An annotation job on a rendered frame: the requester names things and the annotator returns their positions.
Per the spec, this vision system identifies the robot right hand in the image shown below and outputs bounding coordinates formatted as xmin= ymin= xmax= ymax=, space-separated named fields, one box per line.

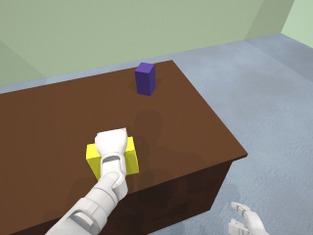
xmin=228 ymin=202 xmax=265 ymax=235

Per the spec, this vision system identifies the left robot upper arm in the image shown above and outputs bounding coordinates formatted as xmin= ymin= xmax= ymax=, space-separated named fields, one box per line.
xmin=51 ymin=217 xmax=92 ymax=235

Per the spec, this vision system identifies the sponge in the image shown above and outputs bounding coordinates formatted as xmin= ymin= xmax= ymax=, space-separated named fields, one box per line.
xmin=86 ymin=136 xmax=139 ymax=181

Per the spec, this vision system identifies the table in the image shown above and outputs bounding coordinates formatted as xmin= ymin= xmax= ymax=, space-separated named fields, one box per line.
xmin=0 ymin=60 xmax=248 ymax=235

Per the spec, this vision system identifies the robot left hand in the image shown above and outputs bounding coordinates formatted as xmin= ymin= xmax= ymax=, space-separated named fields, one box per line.
xmin=95 ymin=127 xmax=128 ymax=158

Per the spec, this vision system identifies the left robot forearm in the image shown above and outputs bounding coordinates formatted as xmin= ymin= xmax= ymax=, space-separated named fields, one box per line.
xmin=45 ymin=153 xmax=128 ymax=235

